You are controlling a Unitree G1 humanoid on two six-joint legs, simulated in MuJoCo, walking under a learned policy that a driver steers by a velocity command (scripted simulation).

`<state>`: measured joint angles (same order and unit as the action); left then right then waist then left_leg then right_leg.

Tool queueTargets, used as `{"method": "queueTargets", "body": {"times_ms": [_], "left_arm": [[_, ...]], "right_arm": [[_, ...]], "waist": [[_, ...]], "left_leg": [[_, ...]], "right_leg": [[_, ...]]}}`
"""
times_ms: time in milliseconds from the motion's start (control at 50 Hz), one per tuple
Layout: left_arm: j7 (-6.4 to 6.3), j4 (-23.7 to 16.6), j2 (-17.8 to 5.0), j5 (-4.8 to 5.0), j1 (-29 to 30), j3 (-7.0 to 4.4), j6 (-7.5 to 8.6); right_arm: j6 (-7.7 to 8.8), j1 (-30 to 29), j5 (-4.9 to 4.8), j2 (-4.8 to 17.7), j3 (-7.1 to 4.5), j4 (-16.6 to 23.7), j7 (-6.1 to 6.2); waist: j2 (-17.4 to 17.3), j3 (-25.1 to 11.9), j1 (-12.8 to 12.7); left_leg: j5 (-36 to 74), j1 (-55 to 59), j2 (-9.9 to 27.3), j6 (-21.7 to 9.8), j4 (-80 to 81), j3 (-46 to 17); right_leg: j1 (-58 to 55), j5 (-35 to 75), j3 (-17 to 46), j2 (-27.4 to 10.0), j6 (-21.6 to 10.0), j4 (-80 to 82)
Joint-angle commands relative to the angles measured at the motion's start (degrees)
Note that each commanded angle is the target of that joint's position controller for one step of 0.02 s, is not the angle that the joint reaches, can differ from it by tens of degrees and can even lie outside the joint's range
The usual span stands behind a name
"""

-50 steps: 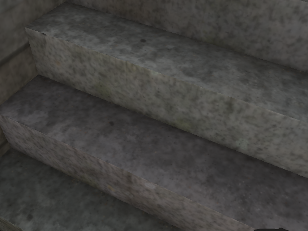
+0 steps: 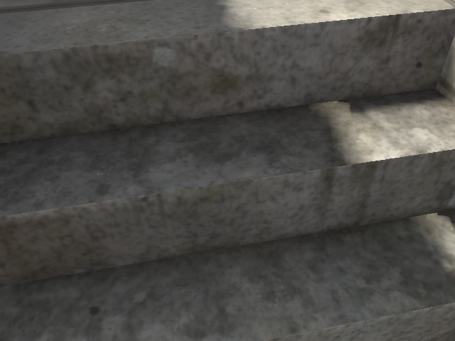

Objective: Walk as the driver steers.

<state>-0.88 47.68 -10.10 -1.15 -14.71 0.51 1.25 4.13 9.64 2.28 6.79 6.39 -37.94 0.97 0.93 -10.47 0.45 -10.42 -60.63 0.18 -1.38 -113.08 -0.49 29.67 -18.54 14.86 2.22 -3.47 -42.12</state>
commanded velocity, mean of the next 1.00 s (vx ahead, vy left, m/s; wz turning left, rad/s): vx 0.50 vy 0.00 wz -0.40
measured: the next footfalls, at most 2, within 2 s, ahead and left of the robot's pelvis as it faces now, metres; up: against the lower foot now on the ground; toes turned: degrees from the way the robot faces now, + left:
left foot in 0.16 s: +0.02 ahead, +0.22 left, +0.00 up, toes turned -8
right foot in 0.66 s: +0.10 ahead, -0.23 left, +0.00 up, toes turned -31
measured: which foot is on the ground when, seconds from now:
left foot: up 0.00-0.14, down 0.16-0.66, up 0.68-1.00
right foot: down 0.00-0.08, up 0.10-0.64, down 0.66-1.00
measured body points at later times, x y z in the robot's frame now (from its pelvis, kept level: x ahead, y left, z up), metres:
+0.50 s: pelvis +0.02 +0.04 +0.02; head +0.03 +0.06 +0.47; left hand +0.29 +0.06 -0.06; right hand -0.16 -0.11 -0.11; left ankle -0.02 +0.22 -0.71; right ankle +0.06 -0.16 -0.50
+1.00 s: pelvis +0.11 -0.13 +0.05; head +0.08 -0.14 +0.50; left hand +0.14 +0.05 -0.11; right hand +0.31 -0.33 +0.02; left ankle +0.25 -0.05 -0.35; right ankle +0.07 -0.21 -0.71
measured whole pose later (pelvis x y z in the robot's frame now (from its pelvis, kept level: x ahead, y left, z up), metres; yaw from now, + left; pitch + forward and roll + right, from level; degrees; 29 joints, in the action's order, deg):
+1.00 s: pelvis +0.11 -0.13 +0.05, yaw -22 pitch +2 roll +5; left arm 0.5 62.1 -4.1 -2.4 -24.9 6.0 1.1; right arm 1.3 -2.7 -1.9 0.0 8.2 -34.5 0.6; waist 2.7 -6.2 0.0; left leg 1.2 -77.8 -3.2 -6.6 -120.3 4.1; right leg 7.3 -7.7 -9.0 -6.6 -1.2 -13.1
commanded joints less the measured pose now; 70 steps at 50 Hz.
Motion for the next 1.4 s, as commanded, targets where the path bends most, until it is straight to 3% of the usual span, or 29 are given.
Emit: {"method": "queueTargets", "body": {"times_ms": [20,80,100,120,140,180,220,240,280,320,440,540,600,640,660,680,700,720,740,800,880,920,980,1060,1120,1160,1200,1260,1400], "left_arm": [[-1.98,-7.88,-10.88,1.05,10.61,-3.02,0.49],[-2.58,-10.32,-8.4,0.26,20.3,-1.95,-0.76],[-2.23,-12.62,-1.79,1.5,23.22,-0.19,-0.14],[-0.65,-13.79,5.76,2.54,17.7,0.77,2.46],[0.56,-13.62,6.84,3.93,4.83,1.12,4.97],[1.55,-15.23,4.26,2.6,12.1,1.63,5.56],[2.72,-16.49,10.4,2.27,25.98,4.01,6.74],[4.43,-15.43,10.5,3.44,20.23,3.82,6.28],[5.86,-14.35,7.31,4.22,13.86,3.09,4.21],[3.07,-19.06,2.18,5.21,15.23,2.18,1.33],[1.32,-21.2,3.63,4.43,25.02,0.64,-0.97],[3.25,-20.16,2.7,5.08,24.91,-0.86,-2.11],[3.14,-19.67,-3.04,4.38,17.97,-4.49,-1.97],[3.13,-12.8,-7.34,3.17,-1.06,-7.82,-1.28],[3.68,-9.64,-9.36,2.42,-6.33,-8.22,-1.23],[2.75,-6.88,-14.73,1.0,-8.83,-8.44,-2.21],[2.1,-3.0,-18.2,0.2,-18.04,-8.15,-3.12],[3.21,-1.42,-12.58,-2.22,-21.37,-6.9,-2.39],[3.62,1.98,-8.21,-0.95,-19.09,-5.36,-2.19],[2.29,5.68,0.43,-2.61,-10.09,-0.47,0.3],[1.97,2.03,-0.25,-5.45,10.23,3.4,0.48],[2.01,5.67,-0.88,-2.13,5.62,4.88,2.27],[0.43,12.09,-5.65,-0.71,-7.98,3.83,0.86],[-2.45,12.3,-14.28,-0.84,-11.22,0.19,-1.01],[-2.45,2.4,-14.82,1.32,-3.42,-2.67,-0.86],[0.08,-8.75,-4.84,-1.0,11.8,-0.25,1.26],[3.89,-18.59,2.08,0.19,19.98,1.95,4.05],[4.91,-16.97,1.3,-4.41,6.71,2.64,4.37],[5.03,-22.71,1.55,-2.24,18.42,4.64,5.34]], "right_arm": [[0.5,-0.98,-1.2,4.5,-1.68,3.24,0.42],[-3.24,16.71,-1.99,9.44,-6.41,-4.1,1.57],[-2.58,24.43,-1.4,10.89,-8.2,-8.68,1.27],[-1.27,24.33,1.6,11.01,-8.48,-10.48,1.07],[1.29,21.14,6.06,21.2,-10.74,-8.33,1.92],[0.66,13.86,1.32,7.13,-8.25,-6.72,1.97],[-0.75,32.83,1.78,-3.06,-5.7,-18.57,-1.34],[-1.09,32.08,1.5,-4.15,-5.21,-17.74,-1.44],[-1.7,26.57,-0.81,-1.14,-6.49,-15.31,-0.14],[-0.7,13.27,-0.32,8.58,-8.8,-10.07,2.16],[0.24,27.23,0.87,8.51,-9.03,-11.16,3.05],[-1.63,22.15,-1.04,11.12,-9.99,-9.52,3.38],[-1.17,22.34,-1.41,17.33,-11.6,-12.04,2.38],[-1.95,17.06,-3.35,19.42,-12.11,-11.39,2.29],[-0.99,13.68,-1.93,17.44,-11.98,-8.52,2.36],[0.94,12.89,1.22,4.81,-8.58,-4.14,1.01],[3.49,21.73,-3.17,2.09,-7.36,-9.09,-0.95],[4.98,17.6,-6.58,2.85,-7.99,-10.38,-1.77],[5.0,5.19,-6.78,-1.38,-6.89,-3.84,-1.45],[3.82,-5.28,-4.14,-9.43,-1.52,7.02,-2.36],[-0.59,-4.18,-3.98,-0.16,-1.13,8.13,-1.93],[-2.77,-10.96,-4.19,1.0,-0.43,8.0,0.23],[-3.45,-10.66,-4.4,-0.83,-0.5,4.17,0.45],[-4.45,-7.31,-1.41,2.12,-2.28,0.06,-2.52],[-5.98,1.57,0.72,4.81,-4.14,-3.12,-2.61],[-7.22,3.51,1.35,12.58,-7.21,-3.32,0.37],[-2.89,2.05,2.05,8.62,-4.96,-1.98,0.89],[-1.16,3.52,-1.0,3.11,-4.68,-3.64,0.52],[-0.29,18.27,-0.41,8.24,-6.11,-2.51,2.27]], "waist": [[7.21,-0.5,4.72],[10.84,0.58,13.34],[4.01,6.66,16.34],[-12.42,9.38,10.92],[-31.85,-5.11,2.66],[-14.48,-1.56,2.03],[-0.93,5.06,9.77],[-2.27,3.83,5.76],[-2.23,5.51,1.16],[-8.71,8.86,-3.51],[-6.98,16.45,7.21],[-11.77,19.59,6.73],[-15.91,14.2,0.82],[-11.8,9.44,-8.13],[-9.08,12.2,-9.15],[13.03,6.37,-2.18],[19.84,-16.6,-4.43],[14.78,-16.01,-8.75],[13.74,-4.12,-6.58],[8.2,3.84,0.11],[2.06,11.07,10.42],[3.7,12.4,7.21],[4.92,6.23,4.28],[10.79,-1.72,7.03],[2.35,-3.81,7.21],[-20.11,7.05,10.32],[-12.11,12.52,4.08],[2.65,10.59,-3.59],[2.62,7.6,2.56]], "left_leg": [[-1.52,10.68,3.83,0.1,23.21,-2.27],[-0.62,47.92,4.03,-1.05,64.87,8.65],[3.36,51.39,5.62,-1.62,86.19,2.32],[10.13,70.06,12.38,-5.31,90.47,-15.43],[11.64,71.94,31.9,-17.33,91.52,-55.71],[-3.48,62.01,21.14,-11.26,84.59,-26.0],[21.37,66.95,9.74,-6.75,82.57,-6.73],[23.09,69.52,10.84,-7.32,82.38,-6.3],[9.84,64.38,13.74,-8.12,87.92,-6.82],[-9.11,50.88,21.43,-9.93,98.5,-14.72],[-16.96,55.33,21.47,-8.61,103.51,-5.89],[-0.74,52.89,19.96,-7.73,113.78,8.88],[42.4,63.79,20.14,-7.67,102.65,11.73],[43.7,61.83,13.68,-4.69,82.19,14.1],[31.17,51.91,10.46,-3.69,68.49,12.52],[-16.36,21.18,3.83,-0.62,39.78,11.74],[-19.73,13.2,-1.27,0.63,7.29,-4.33],[-16.36,3.86,-4.03,-0.32,-16.73,-12.9],[-12.44,-11.37,-2.89,-2.73,-28.18,-9.96],[-5.03,-27.55,-0.9,-7.45,-50.72,-11.54],[11.91,-11.54,-2.71,-4.32,-26.26,-5.96],[17.53,0.51,-3.54,-3.09,-13.97,3.75],[13.1,4.49,-3.21,-5.41,-3.96,8.98],[-28.79,17.78,-9.13,-7.7,24.19,14.76],[-29.61,29.89,-7.44,-8.62,52.52,3.36],[-38.13,29.68,4.45,-19.44,80.31,-38.7],[-32.46,21.49,6.86,-19.73,84.56,-49.88],[-22.56,24.56,1.29,-12.5,73.6,-33.53],[-16.21,40.46,2.41,-14.43,75.11,-36.57]], "right_leg": [[-1.34,-9.26,15.35,-10.25,-9.15,18.54],[13.73,-6.26,3.44,-5.94,-6.99,13.34],[13.27,1.44,-2.39,0.56,-3.47,-8.05],[38.78,2.1,-3.76,8.4,-0.92,-36.29],[47.49,4.31,4.0,8.61,0.7,-67.11],[46.08,16.29,2.55,-1.42,0.06,-77.29],[51.48,11.53,-5.95,4.37,-1.48,-83.5],[53.22,7.3,-5.78,2.82,-1.4,-87.98],[54.96,4.86,-4.38,-1.61,0.49,-88.45],[49.88,14.4,-3.0,-8.27,4.88,-83.22],[45.72,23.14,-11.03,-11.46,5.81,-61.1],[13.58,13.72,-22.29,-10.75,3.73,-18.62],[-2.56,9.03,-25.82,-3.25,0.56,-3.56],[-19.06,20.21,-24.43,0.19,-2.62,19.01],[-24.77,23.64,-18.65,-2.8,-2.15,23.7],[-45.76,68.87,-7.95,-11.51,-3.24,2.92],[-53.54,49.98,14.79,-25.71,-13.72,16.24],[-48.35,23.43,22.36,-27.68,-15.99,24.31],[-42.23,6.68,16.26,-25.53,-10.86,23.85],[-29.43,6.72,6.8,-24.91,-5.28,22.76],[10.58,8.88,-19.01,-18.19,1.36,32.76],[18.7,17.4,-24.81,-15.43,-1.59,38.35],[-4.07,35.62,-28.79,-15.02,-2.26,40.49],[-34.04,110.49,-31.84,-21.07,-5.55,26.33],[-33.17,83.69,-25.41,-23.46,-7.77,10.35],[0.96,22.23,-23.35,-4.9,-4.14,-22.21],[22.19,-1.87,-2.89,-0.04,1.51,-66.32],[24.61,7.88,-6.07,-2.87,2.48,-65.3],[35.72,4.14,-9.24,-3.49,5.45,-52.87]]}}
Velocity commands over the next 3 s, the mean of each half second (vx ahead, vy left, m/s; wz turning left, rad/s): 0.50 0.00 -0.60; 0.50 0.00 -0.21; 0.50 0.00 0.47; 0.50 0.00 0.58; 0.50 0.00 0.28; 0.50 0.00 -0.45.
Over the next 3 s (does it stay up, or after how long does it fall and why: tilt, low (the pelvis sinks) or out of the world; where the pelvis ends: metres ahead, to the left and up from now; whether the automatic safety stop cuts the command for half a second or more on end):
stays up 0.80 0.04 0.67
